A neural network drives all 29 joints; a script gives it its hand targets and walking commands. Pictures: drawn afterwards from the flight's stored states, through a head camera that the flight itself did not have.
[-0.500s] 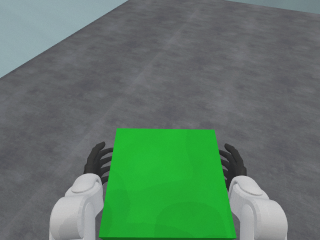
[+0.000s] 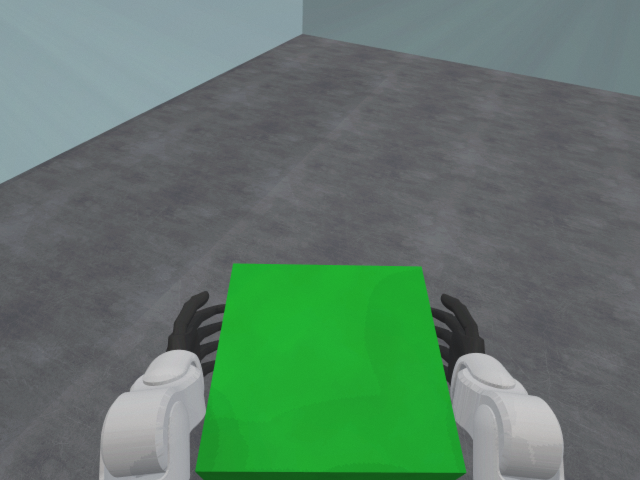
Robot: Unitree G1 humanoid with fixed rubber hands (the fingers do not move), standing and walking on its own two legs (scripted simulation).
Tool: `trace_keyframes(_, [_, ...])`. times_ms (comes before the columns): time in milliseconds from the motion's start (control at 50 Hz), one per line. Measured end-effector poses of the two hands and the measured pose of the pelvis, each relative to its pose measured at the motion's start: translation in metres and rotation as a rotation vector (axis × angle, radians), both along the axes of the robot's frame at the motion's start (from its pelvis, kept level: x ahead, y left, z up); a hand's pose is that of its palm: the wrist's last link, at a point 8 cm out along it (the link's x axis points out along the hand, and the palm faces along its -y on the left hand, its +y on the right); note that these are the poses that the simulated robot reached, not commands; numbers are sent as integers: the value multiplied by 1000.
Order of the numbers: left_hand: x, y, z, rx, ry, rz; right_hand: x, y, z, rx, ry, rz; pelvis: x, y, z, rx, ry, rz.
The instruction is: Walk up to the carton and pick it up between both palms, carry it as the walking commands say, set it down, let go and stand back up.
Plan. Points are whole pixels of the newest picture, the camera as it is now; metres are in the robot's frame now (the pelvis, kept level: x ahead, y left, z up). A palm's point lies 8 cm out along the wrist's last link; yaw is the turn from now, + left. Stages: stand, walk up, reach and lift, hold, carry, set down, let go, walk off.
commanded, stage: carry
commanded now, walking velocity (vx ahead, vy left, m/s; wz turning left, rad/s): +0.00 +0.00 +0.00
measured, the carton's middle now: (324, 396) +0.22 +0.00 +0.03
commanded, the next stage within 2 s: hold in 1.56 s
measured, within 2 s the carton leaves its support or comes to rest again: neither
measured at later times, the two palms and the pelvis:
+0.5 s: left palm (192, 345) +0.25 +0.15 +0.10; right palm (462, 347) +0.25 -0.15 +0.10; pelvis +0.01 +0.00 +0.00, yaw +0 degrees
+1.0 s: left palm (182, 311) +0.29 +0.17 +0.10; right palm (433, 313) +0.29 -0.13 +0.10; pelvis +0.05 +0.02 +0.00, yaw +0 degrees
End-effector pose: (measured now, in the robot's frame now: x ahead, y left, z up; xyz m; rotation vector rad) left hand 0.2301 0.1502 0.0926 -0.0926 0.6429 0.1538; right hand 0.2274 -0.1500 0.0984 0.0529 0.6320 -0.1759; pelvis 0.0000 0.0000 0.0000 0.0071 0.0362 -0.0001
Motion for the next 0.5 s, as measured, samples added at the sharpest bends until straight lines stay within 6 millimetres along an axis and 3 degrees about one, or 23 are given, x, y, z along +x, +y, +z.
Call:
trace_keyframes(240, [-1, -10, 3, 24, 7, -1, 0, -10, -2, 21, 7, 1, -6, -9, 1, -4, 9, 0])
trace_keyframes(500, [18, -3, 3, 12, 7, 1, 20, -3, 1, 9, 8, 3, 11, -3, 3, -6, 14, 0])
